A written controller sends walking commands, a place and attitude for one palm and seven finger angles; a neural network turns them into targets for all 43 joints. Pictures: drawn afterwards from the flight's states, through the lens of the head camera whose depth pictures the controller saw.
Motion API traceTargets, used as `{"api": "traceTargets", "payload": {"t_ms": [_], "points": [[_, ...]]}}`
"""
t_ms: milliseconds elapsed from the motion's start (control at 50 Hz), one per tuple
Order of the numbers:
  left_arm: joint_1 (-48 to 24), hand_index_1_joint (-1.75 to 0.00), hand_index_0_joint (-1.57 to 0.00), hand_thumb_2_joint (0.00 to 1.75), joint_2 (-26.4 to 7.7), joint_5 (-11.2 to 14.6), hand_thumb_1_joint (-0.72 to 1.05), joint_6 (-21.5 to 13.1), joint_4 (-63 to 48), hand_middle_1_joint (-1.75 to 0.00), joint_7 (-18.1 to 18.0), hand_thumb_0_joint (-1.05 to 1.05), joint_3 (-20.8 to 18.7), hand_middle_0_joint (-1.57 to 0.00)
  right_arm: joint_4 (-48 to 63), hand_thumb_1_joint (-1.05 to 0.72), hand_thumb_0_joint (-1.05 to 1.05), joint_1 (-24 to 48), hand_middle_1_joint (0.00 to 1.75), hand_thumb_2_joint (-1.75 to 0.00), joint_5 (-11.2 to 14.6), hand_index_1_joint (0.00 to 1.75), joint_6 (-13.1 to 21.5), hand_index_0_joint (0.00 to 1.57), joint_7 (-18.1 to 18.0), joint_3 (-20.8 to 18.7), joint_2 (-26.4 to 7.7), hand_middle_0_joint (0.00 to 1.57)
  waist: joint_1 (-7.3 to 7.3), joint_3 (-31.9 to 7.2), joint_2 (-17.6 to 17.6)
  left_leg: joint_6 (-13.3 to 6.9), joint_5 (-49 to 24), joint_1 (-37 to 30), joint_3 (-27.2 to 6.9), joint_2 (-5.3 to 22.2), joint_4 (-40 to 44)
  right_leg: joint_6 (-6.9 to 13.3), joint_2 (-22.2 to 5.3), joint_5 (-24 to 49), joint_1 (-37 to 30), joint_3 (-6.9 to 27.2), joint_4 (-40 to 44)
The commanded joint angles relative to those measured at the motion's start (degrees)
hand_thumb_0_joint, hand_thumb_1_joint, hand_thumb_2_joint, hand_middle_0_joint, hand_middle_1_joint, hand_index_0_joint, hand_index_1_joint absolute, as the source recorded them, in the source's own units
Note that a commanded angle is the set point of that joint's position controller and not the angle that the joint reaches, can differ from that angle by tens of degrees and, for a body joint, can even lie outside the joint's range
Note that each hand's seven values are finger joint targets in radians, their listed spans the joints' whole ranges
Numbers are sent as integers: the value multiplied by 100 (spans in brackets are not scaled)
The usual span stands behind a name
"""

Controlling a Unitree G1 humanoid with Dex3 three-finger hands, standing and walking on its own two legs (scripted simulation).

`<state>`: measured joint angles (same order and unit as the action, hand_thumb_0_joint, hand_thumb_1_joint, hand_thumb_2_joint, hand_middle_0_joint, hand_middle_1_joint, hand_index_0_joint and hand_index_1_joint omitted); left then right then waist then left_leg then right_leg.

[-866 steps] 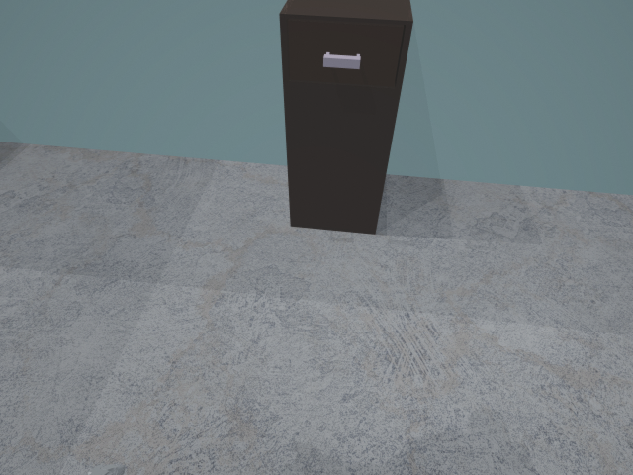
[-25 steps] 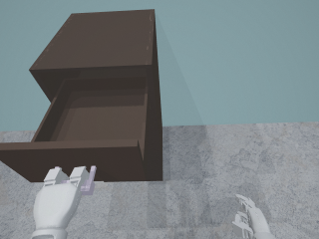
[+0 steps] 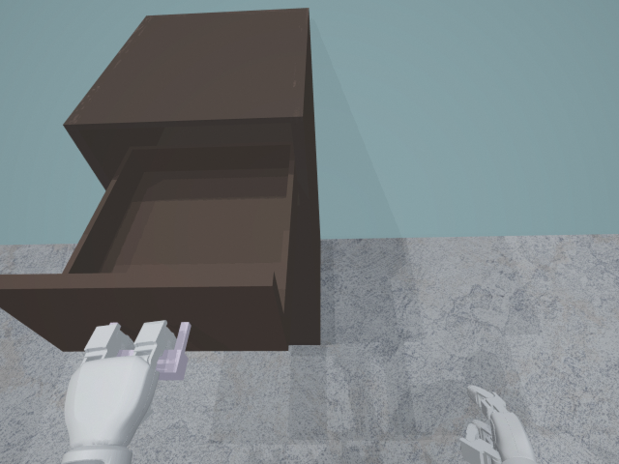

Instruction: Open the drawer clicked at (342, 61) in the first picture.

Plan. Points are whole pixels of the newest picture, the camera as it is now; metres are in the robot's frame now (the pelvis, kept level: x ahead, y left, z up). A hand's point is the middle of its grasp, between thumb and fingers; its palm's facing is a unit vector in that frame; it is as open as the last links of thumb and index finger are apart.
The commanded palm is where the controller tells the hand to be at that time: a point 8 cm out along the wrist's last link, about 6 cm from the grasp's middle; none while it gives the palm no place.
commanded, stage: open the thumb to release the handle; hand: left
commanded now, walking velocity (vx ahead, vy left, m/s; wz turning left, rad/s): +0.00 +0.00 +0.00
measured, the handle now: (143, 347) +0.24 +0.24 +0.03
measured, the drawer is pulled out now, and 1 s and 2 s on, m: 0.30 0.30 0.30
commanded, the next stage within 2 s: lift the hand off the handle in 0.38 s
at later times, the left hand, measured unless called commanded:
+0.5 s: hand (140, 399) +0.18 +0.23 +0.02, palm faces +0.04 -0.08 -1.00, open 13.3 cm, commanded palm +0.16 +0.22 +0.07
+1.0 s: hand (140, 386) +0.19 +0.23 +0.03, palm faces +0.05 -0.07 -1.00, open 13.7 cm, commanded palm +0.17 +0.22 +0.10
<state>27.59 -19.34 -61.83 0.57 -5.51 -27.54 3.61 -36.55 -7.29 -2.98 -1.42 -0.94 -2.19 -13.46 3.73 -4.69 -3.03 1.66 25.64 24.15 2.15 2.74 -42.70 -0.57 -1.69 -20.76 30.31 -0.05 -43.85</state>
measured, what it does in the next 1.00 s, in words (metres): stands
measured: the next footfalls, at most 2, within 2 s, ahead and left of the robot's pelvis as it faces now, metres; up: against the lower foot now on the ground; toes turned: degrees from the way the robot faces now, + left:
none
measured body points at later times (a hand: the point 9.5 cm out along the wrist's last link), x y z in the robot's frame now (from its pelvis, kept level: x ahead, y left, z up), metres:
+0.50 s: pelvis -0.02 -0.01 +0.01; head +0.00 -0.03 +0.46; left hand +0.18 +0.23 +0.07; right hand +0.20 -0.21 -0.09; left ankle -0.05 +0.14 -0.71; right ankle +0.01 -0.13 -0.71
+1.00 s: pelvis -0.02 +0.00 +0.01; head -0.01 -0.04 +0.46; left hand +0.18 +0.23 +0.09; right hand +0.19 -0.21 -0.10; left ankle -0.05 +0.14 -0.71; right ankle +0.01 -0.13 -0.71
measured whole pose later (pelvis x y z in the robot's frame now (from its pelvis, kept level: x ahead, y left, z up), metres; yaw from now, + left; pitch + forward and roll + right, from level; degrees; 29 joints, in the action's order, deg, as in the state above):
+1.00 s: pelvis -0.02 +0.00 +0.01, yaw +1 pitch +3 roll +1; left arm 15.7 -18.3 -61.3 4.7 0.4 -20.2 7.2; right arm -38.2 -7.0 -2.3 -0.2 -2.5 -0.8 -12.7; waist 5.2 -2.6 -4.0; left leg 1.7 21.0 18.6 1.0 1.7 -36.9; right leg -0.4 -2.5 -17.0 24.3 -1.1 -38.5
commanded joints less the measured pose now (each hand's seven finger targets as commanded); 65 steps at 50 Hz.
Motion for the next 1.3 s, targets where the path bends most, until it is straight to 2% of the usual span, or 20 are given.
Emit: {"api": "traceTargets", "payload": {"t_ms": [0, 60, 100, 140, 260, 440, 460, 580, 620, 660, 720, 760, 820, 880, 1000, 1100, 1180, 1220, 1260, 1280], "points": [[-564, -130, -36, 69, -770, 62, 41, 396, -903, -130, -125, 0, -665, -36, 857, -90, 0, 809, 30, -90, 30, 30, 333, 20, -114, -142, -480, 20, 119, -1003, 313, -200, -1989, -289, -32, -437, 596, 259, 274, 1910, -1054, -125, 631], [-784, -127, -35, 60, -827, 31, 20, 516, -713, -127, 59, 0, -593, -35, 830, -90, 0, 924, 30, -90, 67, 30, 306, 20, -164, -80, -483, 20, 128, -754, 426, -212, -1804, -255, -24, -446, 732, 254, 285, 1626, -1100, -134, 788], [-1105, -126, -34, 54, -661, -10, 6, 519, -756, -126, 176, 0, -326, -34, 826, -90, 0, 948, 30, -90, 56, 30, 309, 20, -163, -43, -450, 20, 119, -666, 251, -220, -1686, -319, -28, -456, 810, 262, 278, 1433, -1052, -150, 837], [-834, -124, -33, 48, -764, 22, -8, 471, -656, -124, 271, 0, -438, -33, 839, -90, 0, 924, 30, -90, 56, 30, 338, 20, -183, -32, -433, 20, 209, -719, 397, -229, -1678, -334, -11, -472, 837, 255, 279, 1461, -1198, -151, 883], [-1152, -120, -30, 30, -800, 24, -50, 257, -631, -120, 426, 0, -473, -30, 816, -90, 0, 902, 30, -90, 21, 30, 350, 20, -193, -9, -443, 20, 183, -537, 388, -219, -1555, -343, -14, -487, 927, 246, 270, 1279, -1181, -76, 1053], [-1369, -120, -30, 30, -676, -64, -50, 111, -559, -120, 305, 0, -352, -30, 796, -90, 0, 840, 30, -90, 12, 30, 412, 20, -153, -58, -411, 20, 189, -700, 204, -183, -1595, -385, -9, -488, 949, 266, 277, 1212, -1145, -129, 1019], [-1356, -120, -30, 30, -364, -58, -50, 144, -662, -120, 325, 0, 1, -30, 824, -90, 0, 830, 30, -90, -4, 30, 418, 20, -120, -60, -410, 20, 144, -752, 171, -180, -1674, -459, -31, -486, 949, 274, 282, 1211, -1128, -131, 1031], [-1692, -120, -30, 30, -610, -161, -50, 224, -412, -120, 243, 0, -189, -30, 771, -90, 0, 833, 30, -90, 11, 30, 408, 20, -143, -66, -437, 20, 152, -691, 364, -197, -1505, -357, -38, -475, 969, 278, 289, 1044, -1084, -161, 1019], [-1856, -120, -30, 30, -476, -113, -50, 253, -401, -120, 269, 0, -20, -30, 763, -90, 0, 855, 30, -90, 33, 30, 415, 20, -146, -64, -433, 20, 106, -652, 349, -214, -1433, -360, -37, -481, 978, 268, 270, 1013, -1060, -158, 1050], [-2090, -120, -30, 30, -629, -114, -50, 263, -308, -120, 264, 0, -132, -30, 705, -90, 0, 842, 30, -90, 20, 30, 409, 20, -195, -66, -464, 20, 84, -732, 376, -215, -1430, -373, -34, -488, 982, 264, 270, 1005, -1102, -130, 1087], [-1931, -120, -30, 30, -485, -69, -50, 247, -371, -120, 283, 0, -36, -30, 717, -90, 0, 820, 30, -90, 37, 30, 427, 20, -184, -74, -436, 20, 138, -882, 232, -207, -1646, -455, -30, -482, 986, 278, 269, 1242, -1180, -172, 1006], [-1923, -120, -30, 30, -508, -28, -50, 261, -274, -120, 303, 0, -75, -30, 702, -90, 0, 817, 30, -90, 47, 30, 406, 20, -185, -81, -464, 20, 119, -839, 409, -194, -1626, -416, -35, -480, 1008, 265, 276, 1214, -1211, -159, 1056], [-2121, -120, -30, 30, -542, -13, -50, 220, -771, -120, 298, 0, -25, -30, 764, -90, 0, 893, 30, -90, 51, 30, 431, 20, -181, -61, -425, 20, 133, -842, 127, -211, -1594, -538, -26, -481, 1060, 265, 265, 1094, -1206, -175, 1081], [-2273, -120, -30, 30, -600, 25, -50, 215, -1021, -120, 324, 0, -42, -30, 780, -90, 0, 908, 30, -90, 36, 30, 451, 20, -195, -30, -411, 20, 116, -862, 139, -217, -1650, -642, -57, -472, 1116, 260, 262, 1065, -1261, -201, 1115], [-2335, -120, -30, 30, -665, 147, -50, 281, -1361, -120, 537, 0, -47, -30, 781, -90, 0, 958, 30, -90, 63, 30, 458, 20, -187, -22, -401, 20, 155, -867, 215, -234, -1817, -891, -73, -452, 1276, 238, 255, 1197, -1469, -203, 1271], [-2120, -120, -30, 30, -980, 186, -50, 429, -1391, -120, 747, 0, -359, -30, 723, -90, 0, 1080, 30, -90, 102, 30, 359, 20, -168, 33, -388, 20, 255, -615, 187, -219, -1937, -949, -31, -455, 1480, 239, 247, 1368, -1754, -155, 1464], [-1994, -120, -30, 30, -931, 290, -50, 560, -1645, -120, 1000, 0, -276, -30, 784, -90, 0, 1188, 30, -90, 123, 30, 302, 20, -132, 99, -384, 20, 291, -553, 179, -239, -2027, -1082, -21, -452, 1636, 215, 213, 1450, -1981, -168, 1590], [-1881, -120, -30, 30, -1126, 331, -50, 595, -1669, -120, 1127, 0, -465, -30, 757, -90, 0, 1206, 30, -90, 124, 30, 251, 20, -137, 98, -406, 20, 336, -501, 281, -246, -2084, -1131, 7, -452, 1715, 201, 224, 1550, -2109, -151, 1686], [-1853, -120, -30, 30, -1139, 366, -50, 617, -1936, -120, 1255, 0, -466, -30, 803, -90, 0, 1283, 30, -90, 140, 30, 213, 20, -102, 119, -419, 20, 339, -472, 95, -227, -2192, -1251, -10, -437, 1785, 223, 230, 1574, -2186, -119, 1768], [-1782, -120, -30, 30, -983, 400, -50, 610, -1982, -120, 1327, 0, -305, -30, 824, -90, 0, 1268, 30, -90, 137, 30, 222, 20, -76, 149, -389, 20, 332, -435, 214, -255, -2185, -1244, 1, -442, 1797, 199, 199, 1566, -2198, -177, 1763]]}}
